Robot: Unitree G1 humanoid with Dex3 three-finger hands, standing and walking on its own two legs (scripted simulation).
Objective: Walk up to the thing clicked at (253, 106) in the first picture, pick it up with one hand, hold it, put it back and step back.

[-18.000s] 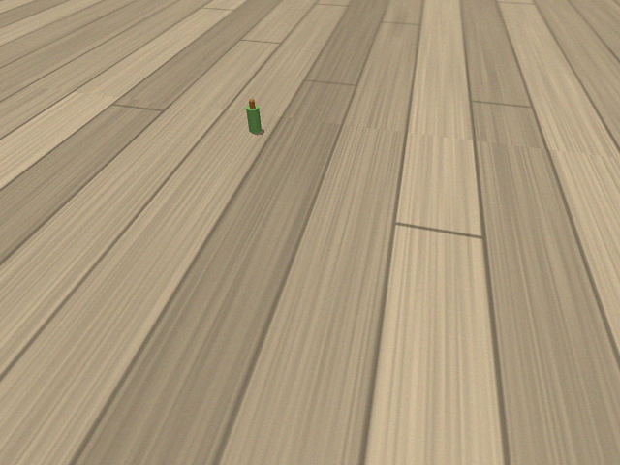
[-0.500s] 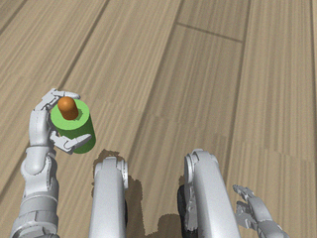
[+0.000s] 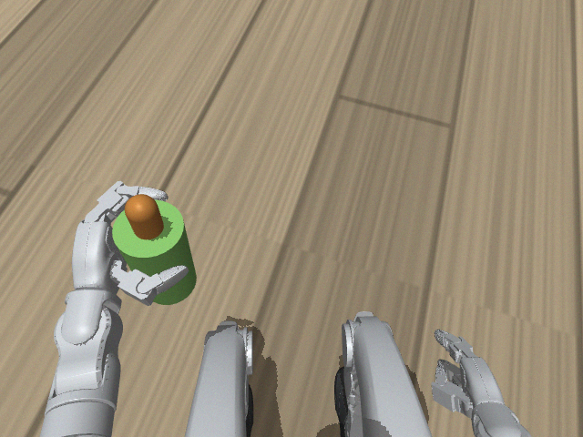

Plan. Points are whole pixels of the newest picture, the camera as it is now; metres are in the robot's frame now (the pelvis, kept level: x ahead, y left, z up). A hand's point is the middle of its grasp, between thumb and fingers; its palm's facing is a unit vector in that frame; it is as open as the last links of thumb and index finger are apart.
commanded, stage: lift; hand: left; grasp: from the side
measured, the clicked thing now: (157, 248) +0.36 +0.18 +0.00
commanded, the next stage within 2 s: hold in 1.36 s
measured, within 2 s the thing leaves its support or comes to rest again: neither
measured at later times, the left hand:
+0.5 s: hand (106, 195) +0.36 +0.18 +0.15, palm faces +0.03 -1.00 -0.01, open 11.2 cm
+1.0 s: hand (76, 145) +0.37 +0.17 +0.21, palm faces +0.02 -1.00 -0.01, open 11.2 cm
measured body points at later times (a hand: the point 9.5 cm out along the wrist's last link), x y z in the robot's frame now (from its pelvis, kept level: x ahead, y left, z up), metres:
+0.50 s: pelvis +0.03 +0.00 +0.12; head +0.13 +0.01 +0.56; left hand +0.35 +0.23 +0.15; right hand +0.19 -0.25 +0.02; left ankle +0.06 +0.13 -0.49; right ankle +0.08 -0.14 -0.49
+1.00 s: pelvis +0.05 +0.00 +0.18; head +0.11 +0.01 +0.62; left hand +0.36 +0.23 +0.22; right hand +0.19 -0.24 +0.07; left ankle +0.06 +0.13 -0.49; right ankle +0.08 -0.14 -0.49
